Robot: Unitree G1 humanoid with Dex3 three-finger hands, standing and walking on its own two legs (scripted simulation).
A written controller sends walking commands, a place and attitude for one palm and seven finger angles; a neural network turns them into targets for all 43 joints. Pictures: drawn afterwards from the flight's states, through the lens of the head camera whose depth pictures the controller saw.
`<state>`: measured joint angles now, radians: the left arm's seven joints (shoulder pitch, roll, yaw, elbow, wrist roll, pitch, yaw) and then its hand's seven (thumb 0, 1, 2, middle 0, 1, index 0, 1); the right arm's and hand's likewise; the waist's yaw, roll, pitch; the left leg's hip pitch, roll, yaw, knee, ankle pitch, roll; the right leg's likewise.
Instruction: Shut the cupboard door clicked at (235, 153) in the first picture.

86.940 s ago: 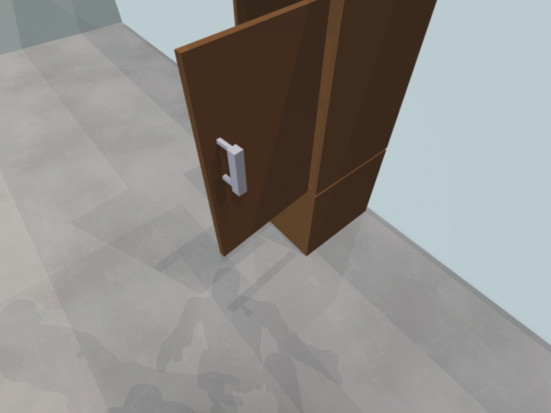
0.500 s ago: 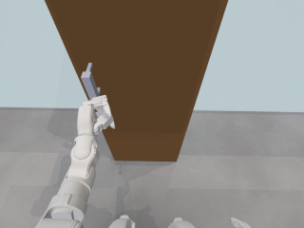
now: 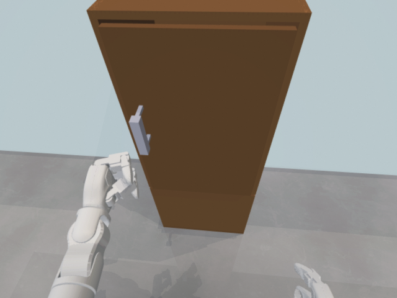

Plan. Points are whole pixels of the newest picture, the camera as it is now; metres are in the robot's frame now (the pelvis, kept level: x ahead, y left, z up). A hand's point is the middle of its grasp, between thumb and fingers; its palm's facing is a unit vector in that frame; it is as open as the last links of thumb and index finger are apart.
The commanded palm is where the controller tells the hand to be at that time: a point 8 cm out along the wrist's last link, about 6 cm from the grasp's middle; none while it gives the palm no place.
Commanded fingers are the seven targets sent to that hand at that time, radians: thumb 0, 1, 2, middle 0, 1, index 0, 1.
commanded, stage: draw the hand back to the body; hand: left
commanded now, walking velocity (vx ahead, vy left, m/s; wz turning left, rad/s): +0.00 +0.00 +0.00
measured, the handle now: (142, 130) +0.50 +0.17 +0.04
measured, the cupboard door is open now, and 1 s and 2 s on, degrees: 0 0 0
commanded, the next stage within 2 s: step back with the hand held close in 1.24 s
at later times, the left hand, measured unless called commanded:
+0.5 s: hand (62, 204) +0.24 +0.23 +0.14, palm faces +0.26 -0.92 -0.29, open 3.6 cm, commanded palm +0.20 +0.27 +0.16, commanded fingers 0.00 0.90 0.90 -0.67 -0.81 -0.67 -0.81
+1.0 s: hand out of the picture +0.19 +0.30 +0.20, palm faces +0.50 -0.77 -0.40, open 7.0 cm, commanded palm +0.14 +0.33 +0.21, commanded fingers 0.00 0.90 0.90 -0.20 -0.30 -0.20 -0.30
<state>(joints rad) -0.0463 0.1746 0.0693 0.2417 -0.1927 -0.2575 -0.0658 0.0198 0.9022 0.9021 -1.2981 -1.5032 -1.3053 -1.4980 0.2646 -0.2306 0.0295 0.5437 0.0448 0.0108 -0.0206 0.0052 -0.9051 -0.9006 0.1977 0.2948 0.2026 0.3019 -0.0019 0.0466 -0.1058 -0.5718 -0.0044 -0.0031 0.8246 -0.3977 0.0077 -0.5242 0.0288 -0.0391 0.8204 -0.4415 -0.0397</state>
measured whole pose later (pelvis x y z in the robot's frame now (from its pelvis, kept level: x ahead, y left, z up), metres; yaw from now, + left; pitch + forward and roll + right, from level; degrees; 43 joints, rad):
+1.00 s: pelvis +0.01 +0.03 +0.04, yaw +0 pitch -4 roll +0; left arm 0.45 0.34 0.36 -0.36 -0.08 -0.05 0.11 0.02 0.90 0.90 -0.28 -0.39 -0.29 -0.39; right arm 0.20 -0.24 0.03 0.63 0.02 -0.07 -0.07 0.01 -0.90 -0.90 0.20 0.29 0.20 0.30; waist 0.08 0.08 -0.02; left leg -0.13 -0.04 0.01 0.43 -0.24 0.04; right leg -0.08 0.00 -0.02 0.41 -0.27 0.00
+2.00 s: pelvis -0.06 +0.04 +0.03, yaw -1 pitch +1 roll -2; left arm 0.54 0.40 0.42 -0.45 -0.05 -0.18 0.14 0.02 0.89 0.90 -0.21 -0.31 -0.22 -0.30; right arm 0.22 -0.23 0.01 0.55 0.02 -0.01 -0.09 0.01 -0.90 -0.90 0.20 0.30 0.20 0.30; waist 0.01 0.02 -0.03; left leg -0.38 -0.03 0.02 0.56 -0.20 0.07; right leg -0.32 0.00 -0.01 0.51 -0.21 0.02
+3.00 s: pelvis -0.17 +0.05 +0.02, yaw +0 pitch +0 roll -4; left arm 0.58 0.49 0.45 -0.49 -0.06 -0.25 0.14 0.01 0.88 0.90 -0.22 -0.31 -0.22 -0.30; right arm 0.30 -0.24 -0.01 0.63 0.00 -0.06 -0.09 0.01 -0.90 -0.90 0.20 0.30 0.21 0.30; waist -0.02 0.01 -0.13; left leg -0.47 0.00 -0.03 0.65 -0.20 0.01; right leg -0.14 0.07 0.03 0.53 -0.40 0.00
